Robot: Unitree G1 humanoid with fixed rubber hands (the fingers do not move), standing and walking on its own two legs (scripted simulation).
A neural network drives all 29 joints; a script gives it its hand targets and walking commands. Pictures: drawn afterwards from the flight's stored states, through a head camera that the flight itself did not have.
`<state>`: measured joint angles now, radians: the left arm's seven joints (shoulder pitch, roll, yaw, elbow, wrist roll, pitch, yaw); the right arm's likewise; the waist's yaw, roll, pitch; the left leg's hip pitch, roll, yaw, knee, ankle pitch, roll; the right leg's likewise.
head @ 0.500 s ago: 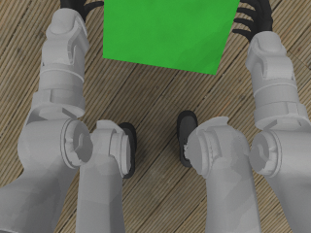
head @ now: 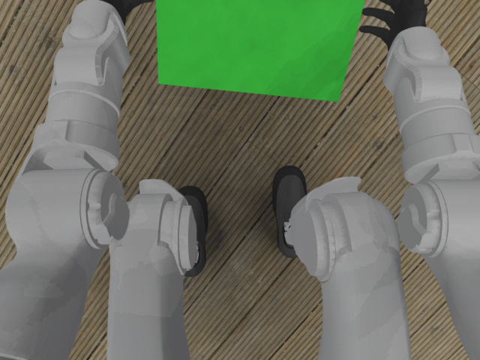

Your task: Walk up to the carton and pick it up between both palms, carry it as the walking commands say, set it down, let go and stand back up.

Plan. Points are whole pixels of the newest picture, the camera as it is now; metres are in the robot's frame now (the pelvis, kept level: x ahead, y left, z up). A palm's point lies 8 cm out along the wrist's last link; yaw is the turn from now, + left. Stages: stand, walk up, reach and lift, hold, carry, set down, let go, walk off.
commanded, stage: set down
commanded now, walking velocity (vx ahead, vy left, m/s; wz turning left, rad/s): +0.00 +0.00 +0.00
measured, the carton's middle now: (254, 30) +0.54 -0.02 -0.29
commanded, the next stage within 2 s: none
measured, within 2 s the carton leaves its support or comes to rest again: rests again in 1.20 s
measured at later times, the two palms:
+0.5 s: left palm (106, 6) +0.54 +0.18 -0.18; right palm (395, 24) +0.52 -0.20 -0.19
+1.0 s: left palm (107, 3) +0.55 +0.18 -0.19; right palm (392, 21) +0.53 -0.20 -0.20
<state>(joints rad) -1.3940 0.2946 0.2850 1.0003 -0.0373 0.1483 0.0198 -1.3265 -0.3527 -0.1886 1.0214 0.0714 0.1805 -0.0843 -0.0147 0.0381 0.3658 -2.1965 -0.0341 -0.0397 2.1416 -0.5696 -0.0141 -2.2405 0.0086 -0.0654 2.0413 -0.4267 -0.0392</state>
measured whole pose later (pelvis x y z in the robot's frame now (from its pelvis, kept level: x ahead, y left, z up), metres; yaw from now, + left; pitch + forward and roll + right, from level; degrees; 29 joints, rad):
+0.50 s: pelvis +0.00 +0.00 -0.01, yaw +0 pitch +35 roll -2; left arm -1.43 0.34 0.27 1.04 -0.05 0.14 0.00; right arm -1.41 -0.36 -0.20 1.09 0.07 0.14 -0.05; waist -0.02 0.03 0.42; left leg -2.21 -0.03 -0.04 2.17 -0.57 -0.01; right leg -2.25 0.01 -0.07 2.07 -0.43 -0.04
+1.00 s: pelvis +0.00 +0.00 -0.01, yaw +0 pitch +36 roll -2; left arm -1.48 0.35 0.27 1.05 -0.05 0.12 -0.03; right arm -1.44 -0.36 -0.28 1.13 0.08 0.10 -0.03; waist -0.02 0.01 0.43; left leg -2.23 -0.04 -0.04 2.18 -0.57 -0.01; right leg -2.27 0.01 -0.07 2.07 -0.43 -0.04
